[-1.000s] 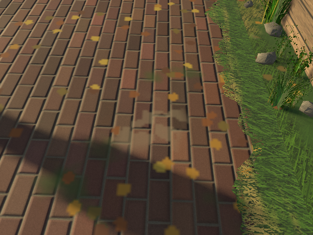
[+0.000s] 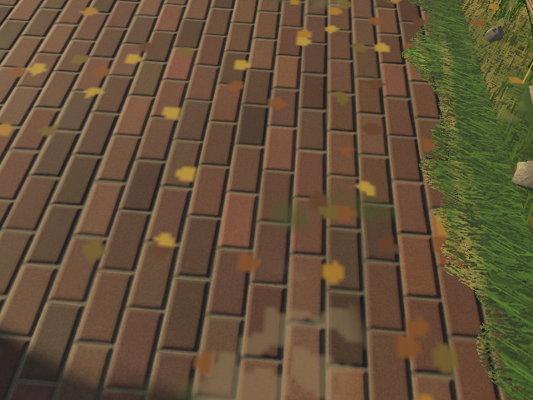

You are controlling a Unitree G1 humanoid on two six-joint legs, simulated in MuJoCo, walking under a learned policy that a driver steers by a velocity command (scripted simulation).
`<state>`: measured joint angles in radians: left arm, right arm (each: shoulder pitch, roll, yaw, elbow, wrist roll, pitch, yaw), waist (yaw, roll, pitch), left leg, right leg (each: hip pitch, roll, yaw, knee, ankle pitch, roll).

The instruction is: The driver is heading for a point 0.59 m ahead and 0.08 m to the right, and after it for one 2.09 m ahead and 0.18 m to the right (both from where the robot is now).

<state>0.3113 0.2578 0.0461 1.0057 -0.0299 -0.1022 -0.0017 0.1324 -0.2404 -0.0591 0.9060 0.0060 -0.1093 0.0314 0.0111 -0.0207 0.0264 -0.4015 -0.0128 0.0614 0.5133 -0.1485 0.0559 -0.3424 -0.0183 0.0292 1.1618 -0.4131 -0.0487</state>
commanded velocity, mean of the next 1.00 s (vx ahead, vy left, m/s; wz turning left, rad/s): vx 0.40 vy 0.00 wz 0.00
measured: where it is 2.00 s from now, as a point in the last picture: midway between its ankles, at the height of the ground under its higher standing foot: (291, 362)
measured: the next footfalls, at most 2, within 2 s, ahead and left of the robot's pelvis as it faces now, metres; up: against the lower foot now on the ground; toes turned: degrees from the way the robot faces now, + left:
right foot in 0.46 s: +0.44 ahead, -0.14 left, +0.00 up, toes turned -3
left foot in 0.94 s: +0.65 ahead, +0.07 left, +0.00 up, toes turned +1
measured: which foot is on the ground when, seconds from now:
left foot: down 0.00-0.46, up 0.48-0.92, down 0.94-1.00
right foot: up 0.00-0.44, down 0.46-0.96, up 0.98-1.00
